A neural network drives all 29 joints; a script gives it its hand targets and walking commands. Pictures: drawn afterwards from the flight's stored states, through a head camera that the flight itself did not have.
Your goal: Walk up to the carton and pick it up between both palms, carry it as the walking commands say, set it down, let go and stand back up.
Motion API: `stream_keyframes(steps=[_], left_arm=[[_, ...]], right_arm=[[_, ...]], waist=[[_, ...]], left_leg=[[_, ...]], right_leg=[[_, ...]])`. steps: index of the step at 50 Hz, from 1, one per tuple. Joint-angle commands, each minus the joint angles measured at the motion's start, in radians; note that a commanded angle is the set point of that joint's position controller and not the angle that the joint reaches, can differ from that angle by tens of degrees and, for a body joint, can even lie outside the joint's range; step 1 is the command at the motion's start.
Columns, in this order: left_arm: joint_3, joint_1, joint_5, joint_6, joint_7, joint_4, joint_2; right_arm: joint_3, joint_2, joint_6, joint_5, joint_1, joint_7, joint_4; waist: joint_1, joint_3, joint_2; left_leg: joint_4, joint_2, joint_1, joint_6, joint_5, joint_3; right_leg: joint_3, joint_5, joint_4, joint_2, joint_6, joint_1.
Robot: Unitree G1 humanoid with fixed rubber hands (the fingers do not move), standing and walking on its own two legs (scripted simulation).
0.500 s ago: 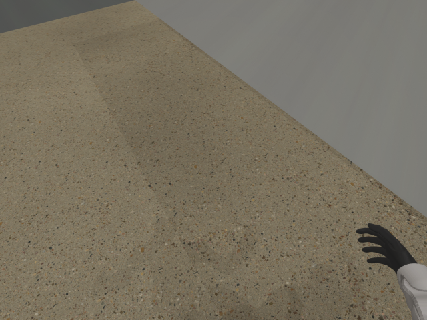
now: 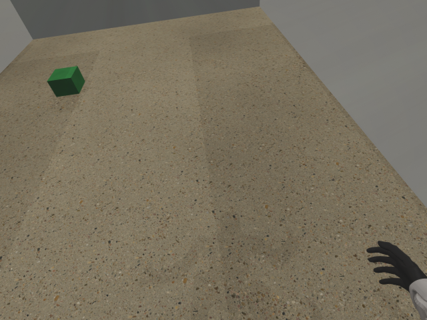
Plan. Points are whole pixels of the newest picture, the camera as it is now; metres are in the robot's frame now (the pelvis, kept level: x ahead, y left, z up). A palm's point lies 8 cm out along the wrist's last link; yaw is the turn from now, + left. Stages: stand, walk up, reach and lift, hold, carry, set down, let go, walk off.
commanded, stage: walk up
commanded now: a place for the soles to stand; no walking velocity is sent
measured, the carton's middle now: (67, 81) +2.37 +1.68 -0.70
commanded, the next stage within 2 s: none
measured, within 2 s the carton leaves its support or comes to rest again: neither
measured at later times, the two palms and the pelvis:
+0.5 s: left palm (61, 236) +0.33 +0.41 -0.06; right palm (343, 192) +0.49 -0.30 -0.12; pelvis +0.33 +0.03 -0.03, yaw +16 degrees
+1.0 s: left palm (58, 183) +0.52 +0.52 -0.09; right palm (237, 96) +0.92 -0.02 -0.08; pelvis +0.62 +0.19 -0.01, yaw +27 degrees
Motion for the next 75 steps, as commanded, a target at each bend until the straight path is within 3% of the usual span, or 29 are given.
stream_keyframes(steps=[1,4,6,7,8,9,10,13,18,21,22,23,24,28,36,40,43,44,45,46,49,52,56,60,61,62,64,67,75], left_arm=[[0.048,-0.002,-0.003,0.009,-0.004,-0.027,0.237],[0.045,0.010,-0.006,0.025,-0.005,-0.031,0.248],[0.029,-0.031,-0.015,0.031,-0.006,-0.056,0.229],[0.011,-0.034,-0.014,0.030,-0.003,-0.078,0.192],[-0.012,-0.035,-0.028,0.012,-0.006,-0.144,0.123],[-0.026,-0.099,-0.023,-0.004,-0.006,-0.178,0.137],[-0.021,-0.120,-0.032,-0.014,-0.009,-0.181,0.177],[-0.016,-0.018,-0.027,-0.003,-0.023,-0.119,0.205],[-0.006,-0.046,-0.008,0.004,-0.037,-0.102,0.155],[0.030,0.215,-0.015,0.000,-0.031,-0.007,0.181],[0.059,0.357,-0.005,-0.008,-0.013,0.012,0.252],[0.073,0.396,0.013,-0.018,0.008,-0.019,0.364],[0.065,0.198,0.011,-0.017,0.013,-0.076,0.384],[0.036,-0.070,0.001,-0.024,0.002,-0.110,0.248],[0.040,-0.047,0.000,-0.013,-0.015,-0.055,0.232],[0.030,-0.027,-0.011,0.012,-0.010,-0.039,0.237],[-0.002,-0.033,-0.020,0.029,-0.001,-0.070,0.189],[-0.034,-0.018,-0.031,0.020,0.001,-0.121,0.110],[-0.037,-0.046,-0.033,0.009,-0.003,-0.179,0.128],[-0.037,-0.070,-0.038,0.006,0.001,-0.167,0.181],[-0.035,-0.010,-0.034,0.010,-0.020,-0.104,0.186],[-0.031,-0.041,-0.017,0.027,-0.041,-0.104,0.149],[-0.008,-0.113,-0.006,0.021,-0.068,-0.103,0.121],[0.029,0.139,-0.015,0.021,-0.051,-0.018,0.165],[0.063,0.304,0.000,0.012,-0.028,-0.009,0.259],[0.064,0.293,-0.006,0.008,-0.015,-0.042,0.354],[0.043,0.069,-0.004,0.014,-0.010,-0.112,0.272],[0.022,-0.056,-0.007,-0.004,-0.013,-0.117,0.210],[0.028,-0.052,-0.009,-0.009,-0.027,-0.090,0.226]], right_arm=[[-0.002,-0.057,-0.015,0.008,-0.213,0.000,-0.101],[-0.015,-0.074,-0.012,0.008,-0.220,-0.012,-0.113],[-0.041,-0.120,-0.014,0.002,-0.044,-0.036,-0.084],[-0.071,-0.190,-0.012,-0.016,0.161,-0.060,-0.034],[-0.106,-0.321,-0.011,-0.030,0.307,-0.087,-0.021],[-0.102,-0.343,-0.007,-0.003,0.315,-0.102,-0.027],[-0.091,-0.311,-0.008,0.006,0.287,-0.110,-0.044],[-0.074,-0.194,-0.034,0.020,0.158,-0.112,-0.065],[-0.063,-0.168,-0.046,-0.008,0.108,-0.077,-0.127],[-0.047,-0.143,-0.053,-0.015,0.031,-0.077,-0.145],[-0.028,-0.094,-0.063,-0.016,0.025,-0.083,-0.157],[-0.013,-0.051,-0.075,-0.010,0.017,-0.093,-0.180],[-0.034,-0.136,-0.069,-0.005,0.099,-0.101,-0.147],[-0.044,-0.168,-0.062,-0.002,0.147,-0.065,-0.055],[-0.013,-0.067,-0.039,0.010,-0.104,-0.019,-0.094],[-0.016,-0.068,-0.028,0.001,-0.162,-0.025,-0.105],[-0.068,-0.162,-0.026,-0.021,0.177,-0.070,-0.031],[-0.104,-0.280,-0.033,-0.030,0.335,-0.104,-0.019],[-0.103,-0.336,-0.034,0.001,0.317,-0.117,-0.038],[-0.087,-0.308,-0.039,0.016,0.272,-0.123,-0.051],[-0.058,-0.177,-0.063,0.028,0.181,-0.131,-0.056],[-0.058,-0.163,-0.078,0.011,0.185,-0.122,-0.077],[-0.061,-0.163,-0.088,-0.002,0.179,-0.106,-0.099],[-0.040,-0.141,-0.093,-0.004,0.148,-0.123,-0.103],[-0.023,-0.086,-0.098,0.004,0.195,-0.128,-0.104],[-0.022,-0.086,-0.098,0.019,0.224,-0.137,-0.124],[-0.040,-0.201,-0.094,0.013,0.197,-0.139,-0.086],[-0.030,-0.155,-0.078,0.003,0.222,-0.106,-0.031],[-0.024,-0.074,-0.052,0.002,-0.035,-0.049,-0.071]], waist=[[0.018,0.088,-0.200],[0.004,0.063,-0.204],[-0.092,-0.025,-0.162],[-0.181,-0.125,-0.079],[-0.237,-0.197,0.193],[-0.206,-0.169,0.150],[-0.184,-0.128,-0.020],[-0.071,-0.030,0.015],[-0.048,0.020,0.077],[0.115,-0.025,-0.059],[0.199,-0.053,-0.284],[0.217,-0.059,-0.407],[0.107,-0.079,-0.267],[-0.043,0.074,-0.181],[-0.017,0.095,-0.170],[-0.016,0.099,-0.184],[-0.177,-0.109,-0.057],[-0.242,-0.236,0.173],[-0.195,-0.237,0.179],[-0.155,-0.147,0.007],[-0.072,-0.012,0.008],[-0.074,0.039,0.038],[-0.070,0.072,0.052],[0.106,0.016,-0.123],[0.181,-0.102,-0.383],[0.145,-0.169,-0.393],[0.056,-0.051,-0.168],[-0.032,0.059,-0.197],[-0.030,0.100,-0.174]], left_leg=[[-0.119,-0.020,-0.034,0.018,0.016,0.046],[-0.168,-0.063,0.034,0.061,-0.038,0.075],[-0.220,-0.137,0.344,0.118,-0.107,0.112],[-0.209,-0.153,0.667,0.183,-0.199,0.033],[-0.266,0.096,0.986,0.312,-0.351,-0.410],[-0.399,0.199,0.966,0.336,-0.351,-0.631],[-0.392,0.201,0.870,0.312,-0.243,-0.515],[-0.400,0.052,0.586,0.266,-0.056,-0.253],[-0.469,0.030,0.217,0.284,-0.383,-0.239],[-0.170,-0.062,-0.175,0.196,-0.497,-0.150],[0.165,-0.164,-0.319,0.141,-0.445,-0.058],[0.486,-0.204,-0.412,0.103,-0.488,-0.142],[0.598,-0.128,-0.437,0.091,-0.374,-0.211],[0.372,0.044,-0.184,-0.001,-0.166,-0.158],[-0.100,-0.041,0.022,0.014,0.083,0.010],[-0.180,-0.075,0.076,0.070,0.012,0.043],[-0.195,-0.166,0.634,0.177,-0.168,0.024],[-0.224,0.086,0.934,0.273,-0.316,-0.361],[-0.420,0.225,0.968,0.322,-0.407,-0.727],[-0.403,0.221,0.861,0.301,-0.337,-0.580],[-0.408,0.079,0.585,0.267,0.012,-0.255],[-0.457,0.074,0.427,0.319,-0.087,-0.198],[-0.492,0.040,0.254,0.268,-0.307,-0.145],[-0.048,-0.028,0.008,0.179,-0.072,-0.028],[0.388,-0.127,-0.114,0.120,-0.172,0.031],[0.559,-0.207,-0.267,0.110,-0.456,-0.153],[0.625,-0.075,-0.322,0.091,-0.285,-0.170],[0.366,0.031,-0.145,0.023,-0.180,-0.156],[-0.106,-0.037,0.098,0.018,0.098,0.004]], right_leg=[[0.071,0.126,-0.168,-0.182,-0.194,0.056],[0.063,0.234,-0.089,-0.200,-0.204,0.116],[-0.007,0.441,0.168,-0.158,-0.188,-0.016],[-0.015,0.439,0.495,-0.111,-0.156,-0.231],[-0.005,0.104,0.909,0.007,-0.074,-0.688],[0.205,-0.222,1.014,0.069,-0.080,-0.878],[0.315,-0.139,0.949,-0.007,-0.102,-0.848],[0.336,-0.024,0.642,-0.061,-0.062,-0.641],[0.264,0.101,0.346,0.023,-0.044,-0.361],[0.269,0.136,0.348,0.044,-0.087,0.156],[0.439,-0.168,0.193,-0.069,-0.118,0.296],[0.913,-0.638,-0.096,-0.367,-0.185,0.264],[1.093,-0.799,-0.215,-0.451,-0.281,0.186],[0.548,-0.358,-0.176,-0.279,-0.230,-0.156],[0.156,-0.004,-0.203,-0.143,-0.193,-0.069],[0.125,0.182,-0.139,-0.166,-0.208,0.050],[0.059,0.474,0.440,-0.091,-0.172,-0.172],[0.085,0.181,0.864,-0.011,-0.117,-0.512],[0.250,-0.238,1.004,0.107,-0.092,-0.773],[0.371,-0.146,0.989,0.027,-0.111,-0.783],[0.373,-0.011,0.733,-0.058,-0.076,-0.637],[0.332,-0.039,0.546,-0.042,-0.044,-0.550],[0.281,0.216,0.337,0.020,-0.054,-0.345],[0.274,0.084,0.301,0.065,-0.113,0.133],[0.568,-0.217,0.179,-0.126,-0.165,0.307],[1.049,-0.444,-0.047,-0.354,-0.268,0.323],[0.914,-0.558,-0.067,-0.336,-0.335,0.162],[0.591,-0.276,-0.126,-0.231,-0.271,-0.131],[0.268,-0.030,-0.167,-0.113,-0.215,-0.165]])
